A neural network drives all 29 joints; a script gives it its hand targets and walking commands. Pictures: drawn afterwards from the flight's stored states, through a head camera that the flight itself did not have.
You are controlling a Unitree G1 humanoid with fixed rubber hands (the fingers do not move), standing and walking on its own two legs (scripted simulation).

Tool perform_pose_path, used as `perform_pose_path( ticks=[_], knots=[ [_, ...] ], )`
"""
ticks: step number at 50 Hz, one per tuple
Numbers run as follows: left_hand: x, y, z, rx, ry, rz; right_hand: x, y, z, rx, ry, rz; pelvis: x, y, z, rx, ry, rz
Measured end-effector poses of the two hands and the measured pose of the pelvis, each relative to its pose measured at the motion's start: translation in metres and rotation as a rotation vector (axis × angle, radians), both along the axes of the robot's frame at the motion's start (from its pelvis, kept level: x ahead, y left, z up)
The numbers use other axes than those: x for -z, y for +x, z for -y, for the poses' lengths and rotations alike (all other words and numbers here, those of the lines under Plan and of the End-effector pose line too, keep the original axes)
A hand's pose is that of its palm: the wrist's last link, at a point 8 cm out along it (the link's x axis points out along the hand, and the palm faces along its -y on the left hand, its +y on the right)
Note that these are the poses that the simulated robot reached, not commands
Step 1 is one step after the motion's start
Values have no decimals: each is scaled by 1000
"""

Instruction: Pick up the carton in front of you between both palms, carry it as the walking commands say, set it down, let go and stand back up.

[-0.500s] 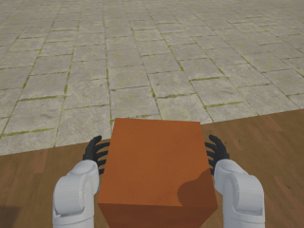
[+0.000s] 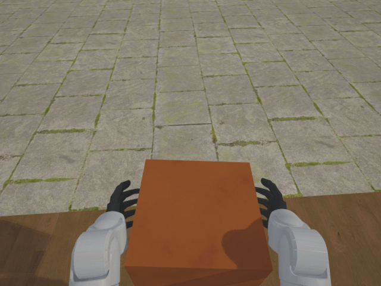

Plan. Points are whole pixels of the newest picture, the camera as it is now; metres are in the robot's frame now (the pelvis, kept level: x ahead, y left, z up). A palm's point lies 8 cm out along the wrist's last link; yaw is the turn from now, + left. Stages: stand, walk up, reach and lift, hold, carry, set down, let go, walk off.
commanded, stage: carry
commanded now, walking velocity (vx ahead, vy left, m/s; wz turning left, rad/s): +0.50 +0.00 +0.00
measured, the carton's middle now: (194, 235) +0.25 +0.01 -0.01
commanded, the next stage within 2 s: none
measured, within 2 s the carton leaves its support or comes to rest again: neither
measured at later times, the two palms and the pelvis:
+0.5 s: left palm (146, 91) +0.63 +0.16 +0.08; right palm (252, 96) +0.60 -0.14 +0.09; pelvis +0.27 +0.04 -0.02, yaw -3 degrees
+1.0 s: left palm (152, 64) +0.75 +0.16 +0.10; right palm (247, 65) +0.75 -0.14 +0.10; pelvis +0.37 +0.02 +0.00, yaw -1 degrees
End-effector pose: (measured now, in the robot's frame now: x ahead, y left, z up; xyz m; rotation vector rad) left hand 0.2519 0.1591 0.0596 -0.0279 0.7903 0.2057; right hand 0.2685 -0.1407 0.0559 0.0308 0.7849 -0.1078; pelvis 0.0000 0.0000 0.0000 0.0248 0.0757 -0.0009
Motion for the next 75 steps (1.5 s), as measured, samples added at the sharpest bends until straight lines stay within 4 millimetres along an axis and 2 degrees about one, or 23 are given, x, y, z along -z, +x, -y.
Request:
perform_pose_path(
  ticks=[7,13,16,23,33,37,41,53,61,65,69,72,75],
  knots=[
    [-22,110,4,52,-3,101,-21,92,4,56,3,101,3,100,-10,15,2,6],
    [-22,224,-8,89,-33,198,-28,194,-7,113,0,197,32,191,-30,41,-16,37],
    [-15,272,-11,119,-37,159,-27,237,-11,118,-34,159,33,214,-35,43,-5,31],
    [-21,353,-4,141,-29,86,-30,312,-5,125,-41,84,18,261,-38,50,-17,9],
    [-39,445,1,138,47,66,-42,417,1,54,-54,67,20,324,-29,35,-24,3],
    [-38,467,0,127,39,47,-45,444,0,38,-64,47,18,340,-26,33,-23,-11],
    [-36,479,-2,108,22,27,-43,459,-2,39,-57,27,14,353,-23,30,-22,-20],
    [-41,509,1,78,1,54,-45,488,1,60,-25,54,2,381,-18,22,-21,-45],
    [-43,532,8,111,-13,77,-53,502,8,101,-31,76,-1,397,-21,26,-29,-56],
    [-43,538,18,115,-7,83,-47,504,18,110,-20,82,3,405,-17,26,-31,-38],
    [-40,543,27,102,19,104,-37,514,27,87,-5,104,22,419,-9,20,-26,0],
    [-30,538,27,100,37,55,-27,515,28,66,-6,55,22,422,-6,12,-30,9],
    [-23,530,22,88,30,12,-27,515,22,34,-32,13,17,424,-3,6,-12,10]
  ],
)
